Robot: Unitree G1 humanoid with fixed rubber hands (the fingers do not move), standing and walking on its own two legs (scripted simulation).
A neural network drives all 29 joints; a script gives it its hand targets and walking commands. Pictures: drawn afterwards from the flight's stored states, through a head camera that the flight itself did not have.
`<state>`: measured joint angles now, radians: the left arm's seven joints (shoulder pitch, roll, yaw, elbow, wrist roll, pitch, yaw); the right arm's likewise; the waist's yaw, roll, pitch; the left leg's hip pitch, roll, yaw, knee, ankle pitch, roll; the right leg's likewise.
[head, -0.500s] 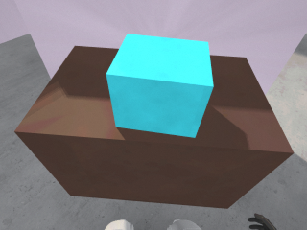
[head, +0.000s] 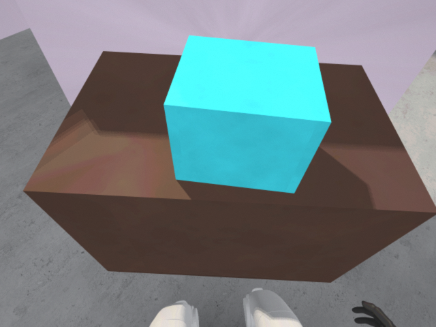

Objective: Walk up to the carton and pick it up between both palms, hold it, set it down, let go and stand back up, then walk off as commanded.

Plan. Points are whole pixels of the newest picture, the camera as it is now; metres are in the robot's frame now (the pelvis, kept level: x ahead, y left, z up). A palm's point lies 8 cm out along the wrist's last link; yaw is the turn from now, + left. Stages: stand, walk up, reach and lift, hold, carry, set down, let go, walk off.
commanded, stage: walk up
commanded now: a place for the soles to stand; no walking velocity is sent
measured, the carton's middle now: (242, 115) +0.54 -0.06 +0.05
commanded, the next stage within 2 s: none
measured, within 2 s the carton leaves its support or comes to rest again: neither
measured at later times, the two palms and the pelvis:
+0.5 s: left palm out of the picture +0.09 +0.26 -0.09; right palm out of the picture +0.11 -0.32 -0.10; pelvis +0.02 -0.03 -0.01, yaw -2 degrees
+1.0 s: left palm out of the picture +0.12 +0.26 -0.11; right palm (393, 314) +0.14 -0.32 -0.09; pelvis +0.04 -0.02 -0.01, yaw -2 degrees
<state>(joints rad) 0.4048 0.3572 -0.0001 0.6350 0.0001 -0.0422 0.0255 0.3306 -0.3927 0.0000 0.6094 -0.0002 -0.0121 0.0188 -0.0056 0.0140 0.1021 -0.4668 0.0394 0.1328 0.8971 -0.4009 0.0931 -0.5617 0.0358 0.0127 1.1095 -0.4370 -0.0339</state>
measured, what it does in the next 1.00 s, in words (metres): steps on the spot: right foot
